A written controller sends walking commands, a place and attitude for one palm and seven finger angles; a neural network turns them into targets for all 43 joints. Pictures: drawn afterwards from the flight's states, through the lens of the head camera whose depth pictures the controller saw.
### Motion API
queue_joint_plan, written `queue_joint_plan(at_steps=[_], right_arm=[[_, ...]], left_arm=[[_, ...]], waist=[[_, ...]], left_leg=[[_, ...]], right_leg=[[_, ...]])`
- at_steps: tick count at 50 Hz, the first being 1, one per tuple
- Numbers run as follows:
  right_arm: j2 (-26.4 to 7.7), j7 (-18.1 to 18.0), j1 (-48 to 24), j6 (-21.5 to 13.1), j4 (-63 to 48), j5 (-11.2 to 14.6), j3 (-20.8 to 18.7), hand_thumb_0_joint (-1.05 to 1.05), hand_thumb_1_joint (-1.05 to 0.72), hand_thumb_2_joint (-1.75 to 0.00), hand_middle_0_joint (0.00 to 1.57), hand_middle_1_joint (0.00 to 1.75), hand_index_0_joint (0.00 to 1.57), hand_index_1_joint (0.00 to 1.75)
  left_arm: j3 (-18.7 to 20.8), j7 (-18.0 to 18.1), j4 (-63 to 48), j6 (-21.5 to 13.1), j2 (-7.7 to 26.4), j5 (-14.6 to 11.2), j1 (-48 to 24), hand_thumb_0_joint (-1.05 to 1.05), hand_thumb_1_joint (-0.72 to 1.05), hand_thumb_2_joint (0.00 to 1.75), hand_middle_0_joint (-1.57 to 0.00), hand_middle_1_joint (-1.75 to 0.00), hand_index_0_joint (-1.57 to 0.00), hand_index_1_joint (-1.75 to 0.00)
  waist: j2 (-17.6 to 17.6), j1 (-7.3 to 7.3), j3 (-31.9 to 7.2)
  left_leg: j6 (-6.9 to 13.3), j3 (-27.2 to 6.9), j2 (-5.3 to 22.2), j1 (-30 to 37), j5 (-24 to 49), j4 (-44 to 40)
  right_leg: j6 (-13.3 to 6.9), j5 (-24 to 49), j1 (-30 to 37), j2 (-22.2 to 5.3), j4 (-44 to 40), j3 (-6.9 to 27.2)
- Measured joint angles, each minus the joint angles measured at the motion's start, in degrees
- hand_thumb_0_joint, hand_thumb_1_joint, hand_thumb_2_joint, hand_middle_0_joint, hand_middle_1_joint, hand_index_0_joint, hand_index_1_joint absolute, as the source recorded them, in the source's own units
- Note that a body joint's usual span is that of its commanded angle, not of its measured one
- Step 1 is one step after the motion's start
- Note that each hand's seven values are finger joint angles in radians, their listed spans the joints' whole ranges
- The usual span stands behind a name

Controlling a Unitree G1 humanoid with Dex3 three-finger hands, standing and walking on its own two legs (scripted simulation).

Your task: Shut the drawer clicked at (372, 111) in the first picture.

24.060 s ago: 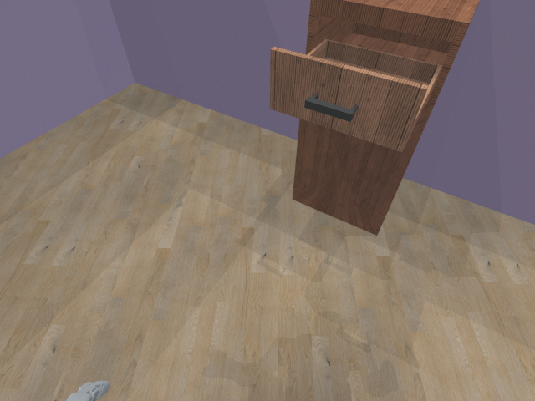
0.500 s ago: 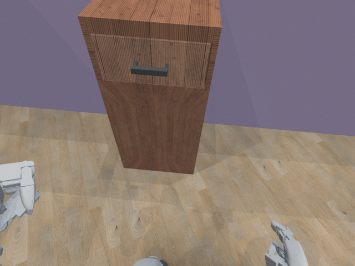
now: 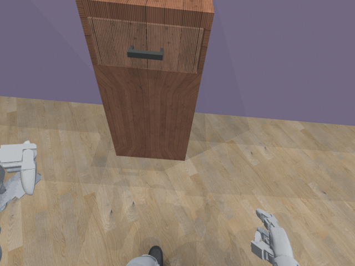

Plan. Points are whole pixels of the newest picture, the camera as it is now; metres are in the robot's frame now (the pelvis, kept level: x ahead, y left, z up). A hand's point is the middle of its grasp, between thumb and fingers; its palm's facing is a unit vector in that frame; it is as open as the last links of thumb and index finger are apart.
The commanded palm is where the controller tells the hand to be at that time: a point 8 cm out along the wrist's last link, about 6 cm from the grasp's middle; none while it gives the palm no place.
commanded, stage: stop stepping back and stand still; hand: left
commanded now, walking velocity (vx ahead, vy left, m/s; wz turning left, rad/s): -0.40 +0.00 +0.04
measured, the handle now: (146, 51) +0.80 +0.17 +0.03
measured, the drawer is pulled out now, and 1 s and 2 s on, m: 0.00 0.00 0.00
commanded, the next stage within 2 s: let the arm hang, fingers relaxed in 1.48 s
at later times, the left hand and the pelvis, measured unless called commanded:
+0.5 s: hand out of the picture +0.09 +0.25 +0.19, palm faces +0.36 -0.82 -0.44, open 3.3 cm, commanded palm +0.02 +0.30 +0.19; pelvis -0.10 +0.02 +0.01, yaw +1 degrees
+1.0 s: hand out of the picture +0.07 +0.27 +0.19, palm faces +0.45 -0.76 -0.48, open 3.3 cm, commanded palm +0.00 +0.31 +0.19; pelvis -0.10 +0.02 +0.01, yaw +5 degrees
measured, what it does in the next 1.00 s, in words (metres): walks backwards: left foot, then left foot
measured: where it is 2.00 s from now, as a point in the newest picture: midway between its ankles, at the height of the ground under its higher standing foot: outside the picture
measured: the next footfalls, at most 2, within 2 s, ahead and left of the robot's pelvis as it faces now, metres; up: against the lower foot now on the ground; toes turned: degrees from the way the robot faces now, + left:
left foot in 0.32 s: -0.05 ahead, +0.14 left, +0.00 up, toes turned +2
left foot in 0.84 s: -0.06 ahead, +0.15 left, +0.00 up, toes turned +7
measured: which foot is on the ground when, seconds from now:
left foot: down 0.00-0.10, up 0.12-0.30, down 0.32-0.56, up 0.58-0.82, down 0.84-1.00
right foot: down 0.00-1.00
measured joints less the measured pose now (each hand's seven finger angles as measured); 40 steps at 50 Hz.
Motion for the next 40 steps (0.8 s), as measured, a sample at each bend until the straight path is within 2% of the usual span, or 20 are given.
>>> queue_joint_plan(at_steps=[2, 4, 6, 7, 8, 10, 11, 13, 15, 16, 17, 19, 23, 26, 28, 31, 33, 34, 37, 40], right_arm=[[0.0, 0.4, -0.2, -0.2, -1.4, -0.5, 0.0, 0.01, -0.91, -0.9, 0.2, 0.3, 0.2, 0.3], [-0.2, 0.7, 0.2, 0.0, -2.8, -0.4, -0.2, 0.01, -0.91, -0.9, 0.2, 0.3, 0.2, 0.3], [-0.4, 1.0, 0.6, 0.3, -3.9, 0.3, -0.5, 0.01, -0.91, -0.9, 0.2, 0.3, 0.2, 0.3], [-0.8, 1.0, 0.6, 0.5, -3.6, 0.6, -0.7, 0.01, -0.91, -0.9, 0.2, 0.3, 0.2, 0.3], [-1.2, 1.1, 1.1, 0.9, -2.7, 0.6, -1.1, 0.01, -0.91, -0.9, 0.2, 0.3, 0.2, 0.3], [-1.6, 0.9, 3.6, 2.1, -0.4, 0.4, -1.6, 0.01, -0.91, -0.9, 0.2, 0.3, 0.2, 0.3], [-1.5, 0.6, 5.0, 2.6, 0.4, 0.5, -1.6, 0.01, -0.91, -0.9, 0.2, 0.3, 0.2, 0.3], [-1.5, -0.6, 7.5, 2.8, 1.3, 0.7, -1.1, 0.01, -0.91, -0.9, 0.2, 0.3, 0.2, 0.3], [-2.4, -1.8, 9.0, 1.3, 1.4, 0.7, -0.8, 0.01, -0.91, -0.9, 0.2, 0.3, 0.2, 0.3], [-3.4, -2.2, 9.5, 0.1, 1.0, 0.7, -0.8, 0.01, -0.91, -0.9, 0.2, 0.3, 0.2, 0.3], [-3.6, -2.6, 9.2, -0.9, 1.4, 0.7, -1.1, 0.01, -0.91, -0.9, 0.2, 0.3, 0.2, 0.3], [-2.6, -2.5, 8.3, -1.7, 2.1, 0.9, -1.0, 0.02, -0.91, -0.9, 0.2, 0.3, 0.2, 0.3], [0.6, -0.6, 8.4, -3.8, 1.4, 0.2, 0.3, 0.02, -0.91, -0.9, 0.2, 0.3, 0.2, 0.3], [1.8, 0.9, 9.1, -4.1, 0.4, 0.3, 1.4, 0.02, -0.91, -0.9, 0.2, 0.3, 0.2, 0.3], [1.7, 1.2, 8.7, -2.9, 0.2, 0.3, 1.6, 0.01, -0.91, -0.9, 0.2, 0.3, 0.2, 0.3], [1.0, 0.9, 7.9, -0.2, 1.2, 0.7, 0.5, 0.01, -0.9, -0.9, 0.2, 0.3, 0.2, 0.3], [0.0, 0.5, 7.5, 0.8, 2.5, 0.7, 0.0, 0.01, -0.9, -0.9, 0.2, 0.3, 0.2, 0.3], [-0.6, 0.3, 7.5, 1.2, 3.0, 0.7, -0.2, 0.01, -0.9, -0.9, 0.2, 0.3, 0.2, 0.3], [-2.0, -0.8, 8.1, 1.2, 3.4, 0.7, -0.6, 0.02, -0.91, -0.9, 0.2, 0.3, 0.2, 0.3], [-3.3, -1.8, 8.6, -0.2, 3.4, 0.4, -1.1, 0.02, -0.91, -0.9, 0.2, 0.3, 0.2, 0.3]], left_arm=[[1.3, 0.2, -0.1, 0.8, 0.9, -0.6, 0.3, 0.01, 0.89, 0.9, -1.41, -1.6, -1.41, -1.6], [2.7, 0.4, -0.9, 1.3, 1.7, -1.1, 2.5, 0.01, 0.89, 0.9, -1.41, -1.6, -1.41, -1.6], [3.9, 0.8, -2.3, 1.5, 2.6, -1.5, 5.4, 0.01, 0.89, 0.9, -1.4, -1.6, -1.41, -1.6], [3.6, 0.9, -3.0, 1.5, 2.2, -1.3, 6.6, 0.01, 0.89, 0.9, -1.4, -1.6, -1.4, -1.6], [2.7, 0.9, -3.6, 1.7, 1.4, -0.9, 7.8, 0.01, 0.89, 0.9, -1.4, -1.6, -1.41, -1.6], [1.0, 0.9, -4.3, 2.7, -0.5, 0.1, 9.6, 0.01, 0.89, 0.9, -1.41, -1.6, -1.41, -1.6], [0.5, 1.0, -4.2, 3.0, -1.5, 0.6, 10.0, 0.01, 0.89, 0.9, -1.41, -1.6, -1.41, -1.6], [0.3, 1.7, -3.1, 3.3, -3.1, 1.4, 9.7, 0.01, 0.88, 0.9, -1.41, -1.6, -1.41, -1.6], [0.1, 2.8, -1.2, 3.0, -4.6, 2.0, 7.5, 0.01, 0.88, 0.9, -1.41, -1.6, -1.41, -1.6], [-0.3, 3.3, -0.4, 2.8, -5.4, 2.2, 5.9, 0.01, 0.88, 0.9, -1.41, -1.6, -1.41, -1.6], [-0.6, 3.7, 1.0, 2.7, -5.7, 2.4, 3.6, 0.01, 0.89, 0.9, -1.41, -1.6, -1.41, -1.6], [-0.6, 4.0, 3.2, 3.1, -5.7, 2.6, 0.5, 0.01, 0.89, 0.9, -1.41, -1.6, -1.41, -1.6], [0.2, 3.0, 0.9, 3.7, -3.8, 2.4, 2.2, 0.02, 0.89, 0.9, -1.41, -1.6, -1.41, -1.6], [0.6, 2.7, -2.9, 2.6, -2.0, 2.4, 6.3, 0.02, 0.89, 0.9, -1.41, -1.6, -1.41, -1.6], [0.7, 2.5, -3.4, 1.7, -1.3, 2.5, 8.5, 0.02, 0.89, 0.9, -1.41, -1.6, -1.41, -1.6], [0.5, 2.1, -1.4, 1.8, -0.9, 2.2, 9.1, 0.01, 0.89, 0.9, -1.41, -1.6, -1.41, -1.6], [0.3, 2.0, 1.6, 1.9, -2.3, 2.1, 8.3, 0.01, 0.89, 0.9, -1.41, -1.6, -1.41, -1.6], [0.2, 2.2, 3.4, 2.0, -3.2, 2.1, 8.0, 0.01, 0.89, 0.9, -1.41, -1.6, -1.41, -1.6], [-0.3, 2.8, 7.4, 3.2, -5.9, 2.1, 7.2, 0.01, 0.89, 0.9, -1.41, -1.6, -1.41, -1.6], [-2.1, 3.4, 7.5, 4.1, -7.6, 2.6, 5.6, 0.01, 0.89, 0.9, -1.41, -1.6, -1.41, -1.6]], waist=[[0.7, -1.02, 0.2], [1.4, -1.6, -0.3], [0.6, -1.36, -1.2], [0.4, -0.92, -1.1], [0.2, -0.43, -1.6], [-1.1, 0.51, -4.3], [-2.0, 0.94, -5.6], [-3.5, 1.6, -7.5], [-3.1, 1.41, -7.9], [-1.5, 0.82, -7.5], [-1.4, 0.06, -6.4], [-2.8, -0.04, -3.6], [-3.5, -2.13, -2.2], [-2.3, -2.89, -2.9], [-0.2, -2.77, -3.1], [1.1, -2.0, -3.4], [1.1, -1.23, -3.8], [1.0, -0.97, -4.3], [0.4, -0.54, -5.5], [-0.7, -0.14, -5.2]], left_leg=[[-0.6, -0.5, 0.6, 0.5, 2.6, -3.0], [-1.4, -0.6, 1.2, -0.1, 3.4, -4.4], [-3.3, 0.3, 0.8, -3.5, -2.5, -0.3], [-5.1, -0.5, 0.4, -5.7, -9.6, 6.5], [-6.4, -2.0, -0.7, -7.8, -15.8, 16.2], [-7.0, -3.1, -2.5, -9.9, -21.4, 33.1], [-6.9, -2.7, -2.4, -8.8, -22.3, 36.6], [-6.2, -1.7, -0.8, -2.9, -24.1, 33.4], [-5.0, -2.4, 1.1, 5.4, -24.2, 20.4], [-4.4, -3.6, 2.5, 9.5, -23.5, 12.8], [-5.0, -4.1, 1.9, 10.1, -22.6, 10.5], [-5.1, -3.5, 0.1, 10.9, -21.0, 10.4], [-5.0, -3.1, -0.6, 12.9, -17.6, 6.4], [-5.4, -3.3, -0.1, 12.4, -16.7, 6.1], [-5.4, -3.5, 0.9, 10.9, -18.7, 8.9], [-4.7, -3.8, 0.4, 5.2, -26.4, 22.2], [-4.8, -3.1, -0.1, 2.0, -26.4, 30.2], [-4.8, -2.5, -0.1, 1.3, -25.8, 31.4], [-4.5, -0.5, 0.6, 2.3, -24.1, 27.5], [-3.5, 0.9, 1.2, 7.1, -23.3, 17.2]], right_leg=[[-1.2, -1.1, -2.1, 0.9, 2.2, -1.6], [-1.8, -0.1, -1.9, 1.2, -1.0, -4.0], [-2.7, 3.7, -0.6, -0.2, -8.5, -5.4], [-2.9, 10.1, -1.2, -0.7, -9.2, -5.5], [-3.1, 13.1, -1.9, -1.2, -8.7, -5.4], [-3.1, 14.1, -2.5, -2.7, -9.3, -5.0], [-2.9, 14.1, -2.5, -3.5, -10.4, -4.9], [-2.6, 15.3, -2.5, -5.1, -12.5, -5.3], [-1.8, 16.4, -3.3, -5.7, -12.5, -6.3], [-1.1, 16.4, -4.1, -5.3, -11.4, -7.4], [-0.5, 15.7, -5.0, -6.2, -9.6, -7.9], [-0.1, 13.0, -5.5, -6.6, -7.0, -5.5], [0.0, 7.8, -5.8, -4.7, -2.6, -5.0], [-0.3, 8.5, -2.7, -3.2, -8.3, -6.8], [-2.5, 12.9, -1.5, -2.1, -11.8, -7.4], [-5.4, 17.8, -1.9, -2.0, -12.4, -7.9], [-5.6, 18.1, -1.6, -2.6, -13.0, -7.7], [-5.5, 18.1, -1.4, -2.9, -13.4, -7.5], [-5.1, 18.4, -0.9, -3.8, -14.8, -7.3], [-4.5, 18.1, -0.5, -4.5, -14.7, -8.0]])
